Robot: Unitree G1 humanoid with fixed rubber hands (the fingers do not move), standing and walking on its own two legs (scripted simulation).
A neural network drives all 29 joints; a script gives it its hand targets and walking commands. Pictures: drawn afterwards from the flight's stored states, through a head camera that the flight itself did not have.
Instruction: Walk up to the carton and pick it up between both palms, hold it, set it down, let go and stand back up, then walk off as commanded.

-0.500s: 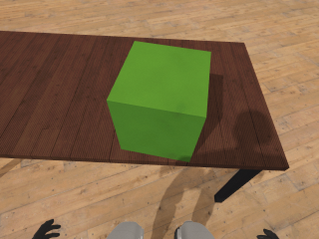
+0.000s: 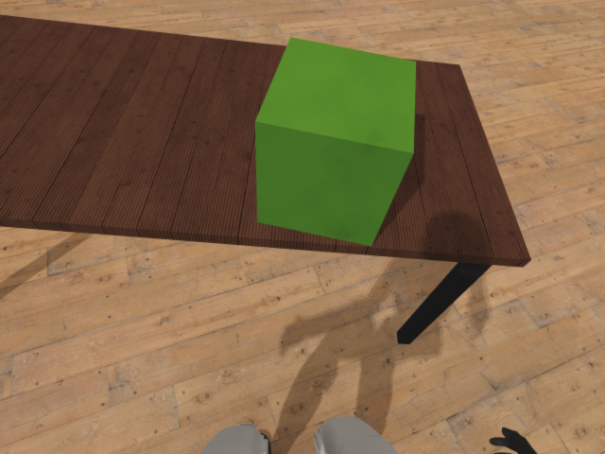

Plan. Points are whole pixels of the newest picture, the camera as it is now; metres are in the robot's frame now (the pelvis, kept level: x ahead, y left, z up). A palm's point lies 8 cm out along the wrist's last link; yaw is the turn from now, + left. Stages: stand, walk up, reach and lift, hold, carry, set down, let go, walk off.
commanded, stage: walk off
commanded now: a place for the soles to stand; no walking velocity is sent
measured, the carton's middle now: (332, 145) +0.61 -0.06 +0.00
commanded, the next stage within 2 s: stand in 1.30 s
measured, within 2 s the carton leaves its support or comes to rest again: neither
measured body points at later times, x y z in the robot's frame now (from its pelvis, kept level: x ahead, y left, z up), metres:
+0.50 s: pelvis -0.08 -0.05 -0.01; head -0.06 -0.07 +0.44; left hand +0.02 +0.26 -0.11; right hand +0.01 -0.36 -0.12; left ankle -0.06 +0.08 -0.71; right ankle -0.02 -0.15 -0.73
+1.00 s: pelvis -0.06 -0.05 +0.00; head -0.04 -0.06 +0.45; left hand +0.06 +0.25 -0.10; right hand +0.03 -0.37 -0.11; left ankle -0.06 +0.08 -0.73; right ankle -0.03 -0.17 -0.73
